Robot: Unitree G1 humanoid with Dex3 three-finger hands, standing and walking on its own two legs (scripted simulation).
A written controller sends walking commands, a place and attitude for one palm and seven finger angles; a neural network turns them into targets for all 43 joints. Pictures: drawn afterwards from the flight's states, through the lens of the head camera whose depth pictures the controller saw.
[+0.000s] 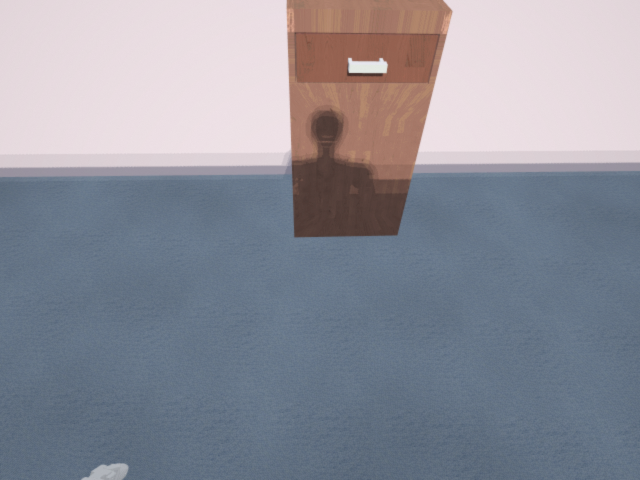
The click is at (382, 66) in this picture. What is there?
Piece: drawer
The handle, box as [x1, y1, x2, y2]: [348, 58, 387, 72]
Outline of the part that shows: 348,58 349,72 386,72 387,64 382,58 379,58 378,61 352,61 351,58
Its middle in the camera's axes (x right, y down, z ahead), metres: +0.13 -0.52 +1.14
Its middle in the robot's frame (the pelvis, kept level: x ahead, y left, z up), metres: +1.21 -0.07 +0.01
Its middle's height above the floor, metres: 0.77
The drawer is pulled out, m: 0.00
